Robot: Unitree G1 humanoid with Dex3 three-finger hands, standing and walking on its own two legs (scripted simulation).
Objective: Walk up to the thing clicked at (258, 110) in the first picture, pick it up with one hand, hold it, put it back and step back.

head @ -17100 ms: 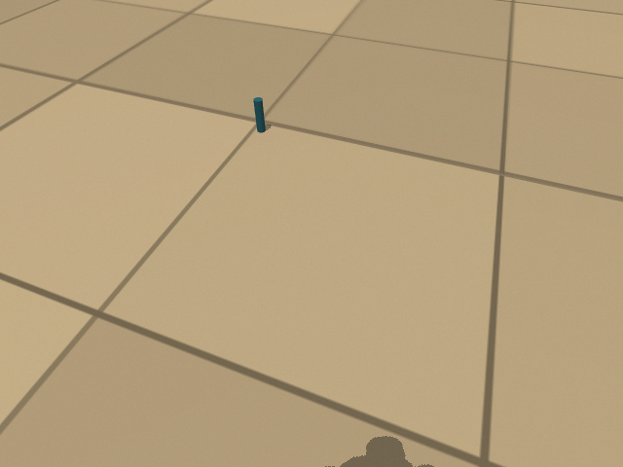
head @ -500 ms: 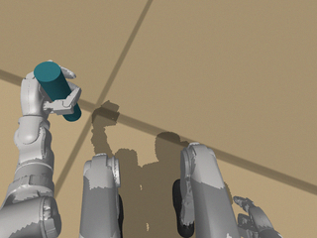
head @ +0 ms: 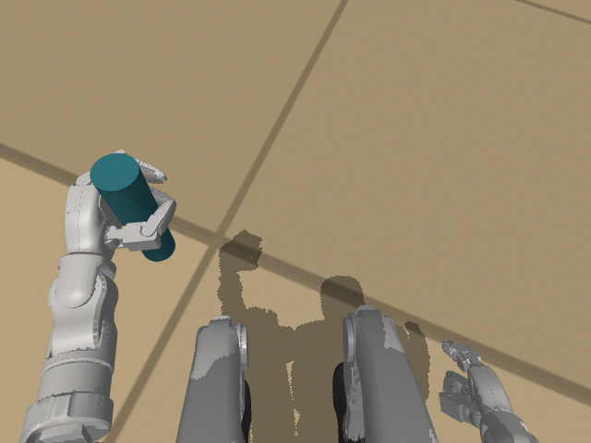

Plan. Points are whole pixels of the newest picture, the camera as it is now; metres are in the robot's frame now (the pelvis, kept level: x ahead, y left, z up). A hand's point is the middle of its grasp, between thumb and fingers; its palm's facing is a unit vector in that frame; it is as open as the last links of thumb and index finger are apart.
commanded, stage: lift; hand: left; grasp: from the side
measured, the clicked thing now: (141, 216) +0.40 +0.20 -0.01
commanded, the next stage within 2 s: hold in 1.32 s
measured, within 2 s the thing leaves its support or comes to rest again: neither
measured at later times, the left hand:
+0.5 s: hand (87, 153) +0.39 +0.18 +0.17, palm faces +0.02 -1.00 -0.03, open 6.4 cm
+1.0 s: hand (47, 90) +0.39 +0.18 +0.23, palm faces +0.01 -1.00 -0.01, open 6.4 cm
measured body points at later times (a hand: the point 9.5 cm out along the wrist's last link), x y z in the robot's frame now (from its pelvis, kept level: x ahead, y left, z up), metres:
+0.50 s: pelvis +0.04 +0.00 +0.13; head +0.14 +0.02 +0.57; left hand +0.38 +0.24 +0.17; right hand +0.19 -0.25 +0.03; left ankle +0.06 +0.12 -0.48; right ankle +0.08 -0.14 -0.48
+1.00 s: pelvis +0.06 +0.00 +0.19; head +0.13 +0.01 +0.63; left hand +0.38 +0.23 +0.24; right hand +0.19 -0.24 +0.08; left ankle +0.06 +0.12 -0.48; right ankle +0.08 -0.14 -0.48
